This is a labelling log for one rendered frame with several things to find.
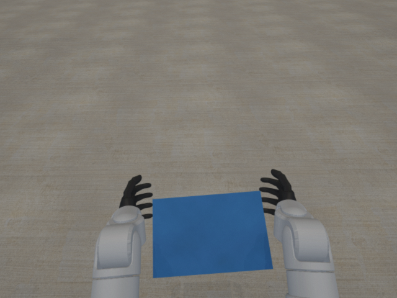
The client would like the robot right hand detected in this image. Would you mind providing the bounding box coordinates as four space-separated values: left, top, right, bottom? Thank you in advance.
259 169 297 215

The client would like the carton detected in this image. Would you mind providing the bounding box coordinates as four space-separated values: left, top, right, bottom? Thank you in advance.
153 191 273 278

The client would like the robot left hand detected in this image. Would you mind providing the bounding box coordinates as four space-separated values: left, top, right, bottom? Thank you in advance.
119 175 153 219

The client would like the right robot forearm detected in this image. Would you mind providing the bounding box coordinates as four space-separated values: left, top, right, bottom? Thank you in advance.
274 199 340 298

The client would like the left robot forearm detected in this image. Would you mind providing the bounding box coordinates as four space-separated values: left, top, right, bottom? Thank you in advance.
91 205 146 298

